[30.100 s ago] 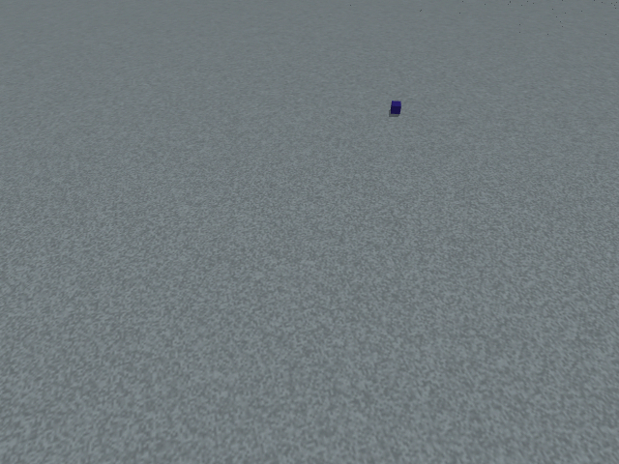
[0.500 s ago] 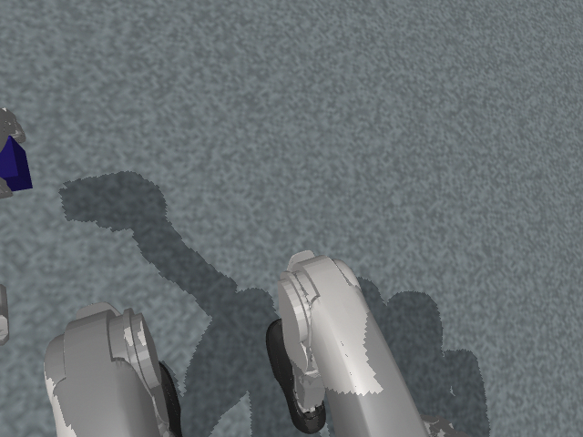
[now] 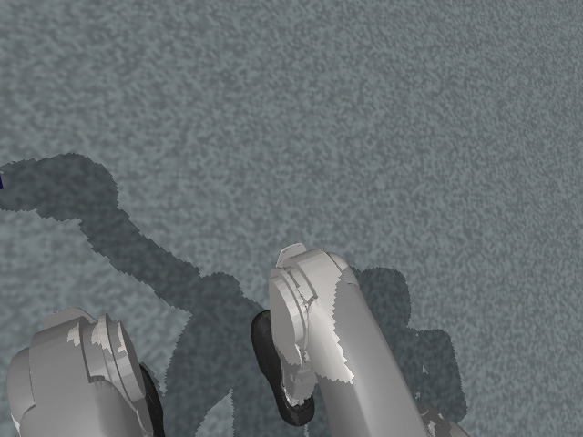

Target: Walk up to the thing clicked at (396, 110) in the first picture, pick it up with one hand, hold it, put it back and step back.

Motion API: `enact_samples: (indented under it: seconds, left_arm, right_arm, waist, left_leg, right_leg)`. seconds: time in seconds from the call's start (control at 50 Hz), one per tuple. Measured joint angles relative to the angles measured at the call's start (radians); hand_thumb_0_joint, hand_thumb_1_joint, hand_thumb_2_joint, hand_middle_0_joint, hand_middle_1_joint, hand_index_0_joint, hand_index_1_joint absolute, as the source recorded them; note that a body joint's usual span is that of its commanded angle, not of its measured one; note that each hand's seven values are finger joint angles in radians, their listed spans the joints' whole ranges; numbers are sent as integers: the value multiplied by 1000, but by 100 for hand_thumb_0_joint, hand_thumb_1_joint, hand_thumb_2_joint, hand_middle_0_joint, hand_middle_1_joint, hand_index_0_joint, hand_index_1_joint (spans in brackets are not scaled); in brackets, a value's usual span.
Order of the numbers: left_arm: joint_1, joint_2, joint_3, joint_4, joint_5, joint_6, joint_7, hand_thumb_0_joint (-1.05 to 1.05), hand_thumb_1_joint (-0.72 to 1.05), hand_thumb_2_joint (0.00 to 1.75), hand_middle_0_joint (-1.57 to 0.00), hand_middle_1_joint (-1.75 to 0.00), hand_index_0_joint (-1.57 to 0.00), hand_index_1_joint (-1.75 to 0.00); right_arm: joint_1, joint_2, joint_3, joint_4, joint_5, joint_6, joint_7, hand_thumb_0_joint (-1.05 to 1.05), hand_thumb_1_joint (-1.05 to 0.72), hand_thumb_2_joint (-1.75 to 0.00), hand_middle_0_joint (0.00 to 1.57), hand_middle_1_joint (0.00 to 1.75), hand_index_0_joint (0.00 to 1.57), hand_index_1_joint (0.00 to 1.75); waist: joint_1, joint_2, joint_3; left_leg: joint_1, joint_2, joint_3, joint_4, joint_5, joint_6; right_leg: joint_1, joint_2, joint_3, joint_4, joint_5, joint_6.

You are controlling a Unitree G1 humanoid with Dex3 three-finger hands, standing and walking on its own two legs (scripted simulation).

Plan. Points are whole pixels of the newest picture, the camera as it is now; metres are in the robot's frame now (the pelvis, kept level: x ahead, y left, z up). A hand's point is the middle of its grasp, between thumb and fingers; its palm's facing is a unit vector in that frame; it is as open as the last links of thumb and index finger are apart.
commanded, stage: rest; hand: left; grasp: from above
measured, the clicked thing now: out of the picture +0.51 +0.31 -0.23
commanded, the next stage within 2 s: open in 1.36 s
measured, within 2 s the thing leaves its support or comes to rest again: rests again in 1.00 s
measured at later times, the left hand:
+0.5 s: hand out of the picture +0.50 +0.30 -0.23, palm faces -0.47 -0.11 -0.88, open 8.4 cm
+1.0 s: hand out of the picture +0.50 +0.30 -0.25, palm faces -0.46 -0.11 -0.88, open 8.4 cm
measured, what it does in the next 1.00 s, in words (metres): stands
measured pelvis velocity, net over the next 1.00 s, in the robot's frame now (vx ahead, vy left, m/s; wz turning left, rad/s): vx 0.00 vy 0.00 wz -0.06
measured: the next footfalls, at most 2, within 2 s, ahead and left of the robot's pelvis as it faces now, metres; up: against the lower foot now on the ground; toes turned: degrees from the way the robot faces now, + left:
none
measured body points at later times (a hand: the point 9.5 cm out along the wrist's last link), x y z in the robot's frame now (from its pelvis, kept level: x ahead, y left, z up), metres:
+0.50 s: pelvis +0.00 +0.00 -0.01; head +0.29 +0.10 +0.32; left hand +0.52 +0.30 -0.18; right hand +0.03 -0.25 -0.07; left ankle +0.07 +0.13 -0.28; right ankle +0.10 -0.11 -0.28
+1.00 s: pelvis +0.00 +0.00 -0.01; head +0.29 +0.11 +0.31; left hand +0.52 +0.30 -0.20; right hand +0.03 -0.24 -0.07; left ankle +0.07 +0.13 -0.28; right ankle +0.10 -0.11 -0.28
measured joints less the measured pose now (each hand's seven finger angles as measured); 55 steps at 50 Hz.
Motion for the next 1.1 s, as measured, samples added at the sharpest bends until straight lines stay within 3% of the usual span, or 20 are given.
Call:
enact_samples:
  seconds: [0.16, 0.38, 0.62, 0.86, 1.1]
  left_arm:
    - [-8, 19, 7, 16, 5, 23, 48, 0, 28, 20, -84, -31, -88, -27]
    - [-19, 54, 4, 69, -19, 26, 53, 0, 28, 20, -84, -31, -87, -28]
    - [-18, 94, 9, 80, 5, 6, 99, 0, 28, 20, -84, -31, -88, -28]
    - [-42, 122, -10, 127, -15, 18, 117, 0, 28, 20, -84, -31, -87, -28]
    - [-44, 148, -10, 145, -5, 11, 137, 0, 29, 19, -83, -32, -87, -28]
  right_arm:
    - [6, 0, 18, -5, -9, -23, 9, 0, -91, -89, 21, 30, 20, 30]
    - [-10, -9, 55, -20, -18, -48, 14, 0, -90, -89, 21, 30, 20, 30]
    - [-20, -25, 81, -34, -32, -69, 19, 0, -90, -89, 21, 30, 20, 30]
    - [-36, -33, 108, -45, -41, -99, 35, 0, -90, -89, 21, 30, 20, 30]
    - [-38, -39, 139, -57, -48, -113, 43, 0, -90, -89, 21, 30, 20, 30]
  waist:
    - [-15, -7, 12]
    - [-34, -21, 44]
    - [-49, -53, 68]
    - [-62, -64, 92]
    - [-76, -81, 108]
  left_leg:
    - [-10, 1, -6, 16, -8, 1]
    - [-3, 7, -23, 27, -19, 1]
    - [2, 6, -44, 41, -24, -5]
    - [3, 9, -51, 52, -23, 2]
    - [9, 10, -65, 60, -24, 2]
  right_leg:
    - [-7, 3, -5, 9, -5, 3]
    - [0, 12, -18, 8, -3, 5]
    - [9, 16, -34, 10, -2, 4]
    - [16, 22, -40, 9, 4, 12]
    - [26, 27, -50, 7, 10, 15]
